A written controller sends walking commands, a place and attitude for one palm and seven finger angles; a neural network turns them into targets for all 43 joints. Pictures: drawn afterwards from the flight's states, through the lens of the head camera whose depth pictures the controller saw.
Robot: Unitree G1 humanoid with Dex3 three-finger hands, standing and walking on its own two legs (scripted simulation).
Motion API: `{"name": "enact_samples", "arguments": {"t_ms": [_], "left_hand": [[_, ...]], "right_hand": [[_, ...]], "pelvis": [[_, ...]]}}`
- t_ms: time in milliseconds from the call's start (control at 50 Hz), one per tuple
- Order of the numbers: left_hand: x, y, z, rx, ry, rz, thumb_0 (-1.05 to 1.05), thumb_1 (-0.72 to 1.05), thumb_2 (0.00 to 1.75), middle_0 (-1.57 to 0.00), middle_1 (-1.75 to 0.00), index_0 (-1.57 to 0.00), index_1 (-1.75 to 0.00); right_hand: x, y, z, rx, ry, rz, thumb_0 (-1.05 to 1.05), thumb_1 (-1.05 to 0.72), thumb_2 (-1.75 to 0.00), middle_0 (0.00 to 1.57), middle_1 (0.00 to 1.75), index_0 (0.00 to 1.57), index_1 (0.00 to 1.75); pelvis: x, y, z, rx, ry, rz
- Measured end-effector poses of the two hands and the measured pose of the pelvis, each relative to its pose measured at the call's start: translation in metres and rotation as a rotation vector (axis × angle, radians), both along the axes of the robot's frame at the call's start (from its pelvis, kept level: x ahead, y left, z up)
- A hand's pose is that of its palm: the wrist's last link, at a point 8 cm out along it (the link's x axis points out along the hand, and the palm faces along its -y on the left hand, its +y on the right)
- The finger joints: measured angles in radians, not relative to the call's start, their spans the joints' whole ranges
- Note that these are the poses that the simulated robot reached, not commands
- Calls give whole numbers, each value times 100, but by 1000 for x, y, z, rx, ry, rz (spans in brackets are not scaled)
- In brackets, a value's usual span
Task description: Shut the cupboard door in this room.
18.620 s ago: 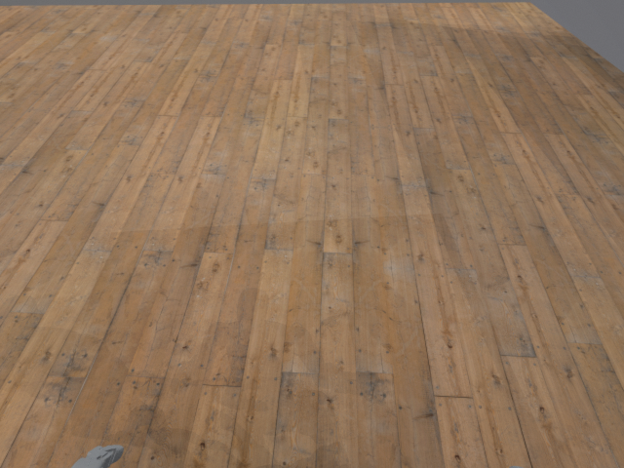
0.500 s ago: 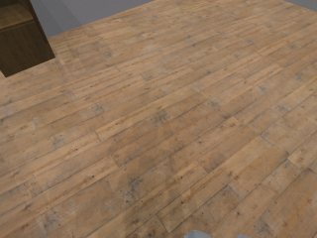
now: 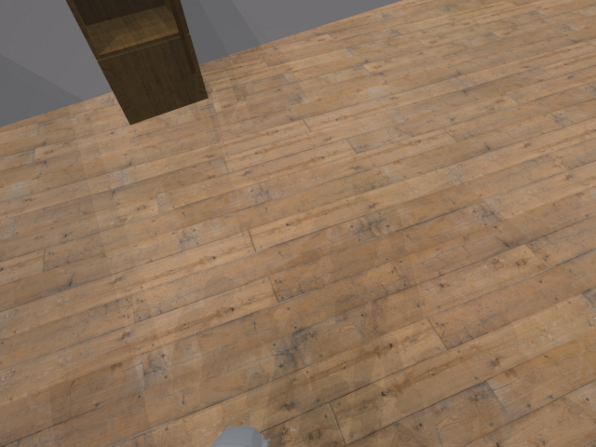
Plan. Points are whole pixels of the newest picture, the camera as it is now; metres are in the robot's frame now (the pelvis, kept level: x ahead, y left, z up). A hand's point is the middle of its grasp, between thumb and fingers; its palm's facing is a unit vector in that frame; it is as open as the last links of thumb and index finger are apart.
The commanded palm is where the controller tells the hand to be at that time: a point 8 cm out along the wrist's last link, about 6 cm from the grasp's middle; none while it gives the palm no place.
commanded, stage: turn or walk to find it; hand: left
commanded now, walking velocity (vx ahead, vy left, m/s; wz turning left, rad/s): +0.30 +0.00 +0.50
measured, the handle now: out of the picture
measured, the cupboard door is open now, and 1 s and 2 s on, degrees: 78 78 78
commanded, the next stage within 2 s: stand and wait in 1.90 s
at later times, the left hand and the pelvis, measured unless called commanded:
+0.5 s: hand out of the picture +0.12 +0.28 -0.16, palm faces +0.22 -0.95 -0.21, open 7.4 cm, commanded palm none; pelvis +0.09 +0.06 +0.00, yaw +13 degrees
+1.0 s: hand (180, 402) +0.20 +0.22 -0.16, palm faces +0.45 -0.86 -0.23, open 7.2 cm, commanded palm none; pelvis +0.30 +0.06 +0.00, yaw +25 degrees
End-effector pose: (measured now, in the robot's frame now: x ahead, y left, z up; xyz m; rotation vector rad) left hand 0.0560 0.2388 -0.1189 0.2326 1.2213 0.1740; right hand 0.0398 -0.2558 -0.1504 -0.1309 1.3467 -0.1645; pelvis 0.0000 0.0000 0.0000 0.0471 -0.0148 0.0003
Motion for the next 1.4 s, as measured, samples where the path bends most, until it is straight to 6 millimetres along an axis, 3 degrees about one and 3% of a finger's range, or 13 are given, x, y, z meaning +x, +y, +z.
{"name": "enact_samples", "arguments": {"t_ms": [180, 260, 340, 460, 580, 660, 740, 900, 1040, 1180, 1220, 1280, 1400], "left_hand": [[-76, 51, -36, -46, 113, 186, 0, 90, 89, -20, -30, -20, -30], [-81, 70, -38, -56, 166, 219, 1, 91, 89, -20, -30, -20, -30], [-50, 80, -25, -66, 94, 229, 1, 91, 89, -20, -30, -20, -30], [16, 84, -13, -61, -14, 224, 1, 91, 89, -20, -30, -20, -30], [106, 74, -9, -50, -86, 186, 1, 91, 89, -20, -30, -20, -30], [171, 61, -13, -29, -161, 163, 1, 91, 89, -20, -30, -20, -30], [192, 47, -9, -20, -205, 222, 0, 91, 89, -20, -30, -20, -30], [148, 34, -5, -19, -12, 425, -1, 95, 89, -20, -30, -20, -30], [113, 14, -15, -111, 198, 545, 0, 93, 89, -20, -30, -20, -30], [111, 13, -37, -251, 379, 639, 0, 91, 89, -20, -30, -20, -30], [126, 28, -41, -264, 388, 637, 1, 91, 89, -20, -30, -20, -30], [170, 64, -39, -238, 319, 613, 1, 91, 89, -20, -30, -20, -30], [287, 144, -29, -145, 89, 537, 1, 91, 89, -20, -30, -20, -30]], "right_hand": [[84, 46, 16, -53, -157, 199, 1, -91, -90, 20, 30, 20, 30], [102, 66, 26, -67, -220, 231, 1, -91, -90, 20, 30, 20, 30], [98, 78, 30, -60, -162, 247, 1, -91, -90, 20, 30, 20, 30], [90, 85, 23, -26, -38, 227, 1, -91, -90, 20, 30, 21, 30], [95, 75, 7, -1, 88, 190, 1, -91, -90, 20, 30, 21, 30], [117, 58, -13, 11, 173, 188, 1, -91, -90, 20, 30, 21, 30], [171, 47, -18, 8, 192, 251, 1, -91, -90, 20, 30, 20, 30], [340, 75, 4, 14, -35, 390, 1, -91, -90, 20, 30, 20, 30], [459, 147, 16, 45, -159, 519, 1, -92, -90, 19, 30, 20, 30], [548, 244, 8, 63, -263, 630, 1, -91, -90, 20, 30, 20, 30], [556, 258, 8, 63, -277, 621, 1, -91, -90, 20, 30, 20, 30], [553, 265, 11, 55, -235, 585, 1, -91, -90, 20, 30, 20, 30], [559, 242, 24, -25, -167, 488, -3, -96, -90, 20, 30, 21, 30]], "pelvis": [[7, 33, -15, -45, 8, 108], [17, 47, -13, -45, 3, 127], [35, 56, -2, -55, 5, 169], [72, 59, 3, -48, 15, 217], [122, 49, -4, -32, 27, 253], [166, 36, -20, -28, 25, 284], [197, 29, -19, -31, -1, 338], [262, 37, 1, -35, 0, 400], [316, 67, 1, -54, -2, 438], [369, 127, -21, -64, -9, 454], [380, 140, -22, -54, -20, 455], [398, 156, -13, -51, -26, 450], [441, 179, 1, -40, -9, 459]]}}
